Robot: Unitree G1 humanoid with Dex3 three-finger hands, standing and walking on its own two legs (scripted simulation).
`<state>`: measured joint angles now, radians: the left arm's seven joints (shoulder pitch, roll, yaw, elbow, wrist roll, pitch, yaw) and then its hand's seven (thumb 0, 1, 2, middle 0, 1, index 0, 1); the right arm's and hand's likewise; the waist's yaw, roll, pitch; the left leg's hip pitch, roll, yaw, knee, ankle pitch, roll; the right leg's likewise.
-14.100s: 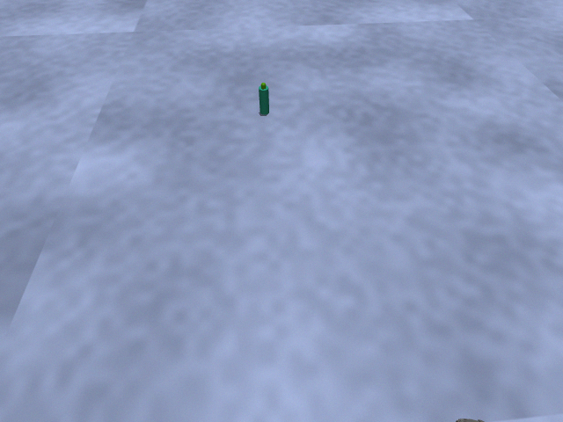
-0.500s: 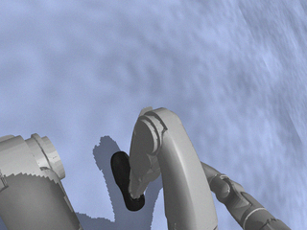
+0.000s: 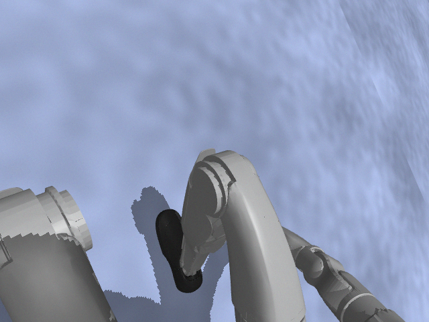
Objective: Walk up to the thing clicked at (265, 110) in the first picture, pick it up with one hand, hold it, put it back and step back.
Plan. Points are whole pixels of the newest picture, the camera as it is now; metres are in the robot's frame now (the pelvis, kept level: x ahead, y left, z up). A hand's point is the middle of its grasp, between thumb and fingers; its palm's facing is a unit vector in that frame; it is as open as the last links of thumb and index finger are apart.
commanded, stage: settle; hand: left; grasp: from the side
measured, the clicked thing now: out of the picture +0.43 +0.31 -0.19
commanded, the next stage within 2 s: lift in 1.62 s
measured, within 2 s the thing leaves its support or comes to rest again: leaves its support in 0.06 s
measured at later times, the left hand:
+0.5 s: hand out of the picture +0.40 +0.33 -0.06, palm faces +0.34 -0.94 -0.07, open 8.0 cm
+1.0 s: hand out of the picture +0.41 +0.32 +0.02, palm faces +0.33 -0.94 -0.06, open 8.0 cm
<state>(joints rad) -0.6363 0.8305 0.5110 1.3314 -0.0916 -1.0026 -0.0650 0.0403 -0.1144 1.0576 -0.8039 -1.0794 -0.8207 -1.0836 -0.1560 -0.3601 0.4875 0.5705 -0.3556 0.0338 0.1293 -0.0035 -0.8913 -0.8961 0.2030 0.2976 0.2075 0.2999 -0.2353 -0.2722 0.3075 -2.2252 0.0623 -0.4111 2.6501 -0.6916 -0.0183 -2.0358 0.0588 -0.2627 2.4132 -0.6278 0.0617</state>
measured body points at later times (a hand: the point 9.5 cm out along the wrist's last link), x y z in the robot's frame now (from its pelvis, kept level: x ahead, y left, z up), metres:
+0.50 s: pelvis +0.01 -0.01 +0.03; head +0.20 +0.14 +0.41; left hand +0.38 +0.38 -0.05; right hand +0.18 -0.24 -0.06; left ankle +0.08 +0.13 -0.25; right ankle +0.14 -0.12 -0.25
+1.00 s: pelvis +0.03 -0.02 +0.06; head +0.23 +0.08 +0.45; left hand +0.39 +0.37 +0.02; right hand +0.20 -0.26 -0.06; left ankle +0.08 +0.13 -0.25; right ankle +0.14 -0.12 -0.25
